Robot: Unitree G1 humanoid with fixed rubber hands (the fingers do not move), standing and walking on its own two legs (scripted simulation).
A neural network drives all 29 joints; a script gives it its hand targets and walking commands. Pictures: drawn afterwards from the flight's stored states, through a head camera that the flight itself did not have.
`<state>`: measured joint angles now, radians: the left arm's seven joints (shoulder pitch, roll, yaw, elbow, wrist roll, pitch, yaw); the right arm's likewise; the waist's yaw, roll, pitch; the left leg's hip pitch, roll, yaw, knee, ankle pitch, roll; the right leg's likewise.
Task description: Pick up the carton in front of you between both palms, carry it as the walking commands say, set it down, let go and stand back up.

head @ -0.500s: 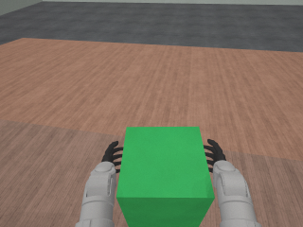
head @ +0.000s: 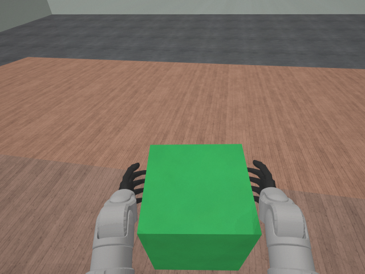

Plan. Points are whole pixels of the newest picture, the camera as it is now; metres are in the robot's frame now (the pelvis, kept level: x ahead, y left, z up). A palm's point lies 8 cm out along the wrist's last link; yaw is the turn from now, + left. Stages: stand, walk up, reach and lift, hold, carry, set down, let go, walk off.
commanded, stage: carry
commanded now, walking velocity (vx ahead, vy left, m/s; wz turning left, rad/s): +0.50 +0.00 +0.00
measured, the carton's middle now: (196, 210) +0.29 +0.00 +0.00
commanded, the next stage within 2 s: none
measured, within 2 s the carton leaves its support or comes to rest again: neither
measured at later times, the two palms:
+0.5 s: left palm (133, 136) +0.48 +0.18 +0.08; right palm (238, 129) +0.50 -0.12 +0.09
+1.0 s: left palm (151, 83) +0.82 +0.17 +0.08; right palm (226, 80) +0.81 -0.13 +0.09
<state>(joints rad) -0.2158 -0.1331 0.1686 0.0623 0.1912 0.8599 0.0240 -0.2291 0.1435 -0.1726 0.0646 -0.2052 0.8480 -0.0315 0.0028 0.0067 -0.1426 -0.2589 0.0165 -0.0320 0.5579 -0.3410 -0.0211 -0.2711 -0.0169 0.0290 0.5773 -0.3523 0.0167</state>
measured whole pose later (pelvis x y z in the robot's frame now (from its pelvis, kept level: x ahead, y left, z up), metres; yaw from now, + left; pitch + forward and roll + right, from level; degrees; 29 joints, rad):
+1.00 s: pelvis +0.55 +0.02 -0.01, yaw -1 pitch +3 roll -2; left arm -0.13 -0.13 0.09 -0.39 0.12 1.22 0.09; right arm -0.16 0.13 -0.11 -0.37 -0.10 1.20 -0.09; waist -0.02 0.02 -0.10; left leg 0.13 0.03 0.18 0.28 -0.46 0.01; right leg -0.54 -0.04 -0.24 0.50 -0.05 -0.04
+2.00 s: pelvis +1.23 +0.04 -0.04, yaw +1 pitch +5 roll +2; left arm -0.67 -0.04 0.25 0.01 0.08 1.19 0.13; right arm -0.69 0.02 -0.23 0.06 -0.04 1.16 -0.14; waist -0.05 -0.01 0.00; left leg -0.17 -0.01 0.16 0.77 -0.48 0.07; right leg -0.48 0.01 -0.13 0.43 0.12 -0.06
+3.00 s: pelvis +1.54 +0.02 -0.06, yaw +0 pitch +3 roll +0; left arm -0.64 -0.01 0.19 0.15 0.06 1.20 0.13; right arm -0.66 0.01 -0.21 0.17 -0.07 1.19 -0.13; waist 0.01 0.01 -0.06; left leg -0.39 -0.02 0.09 0.57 -0.13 0.09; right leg -0.31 0.01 -0.04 0.62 -0.25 -0.01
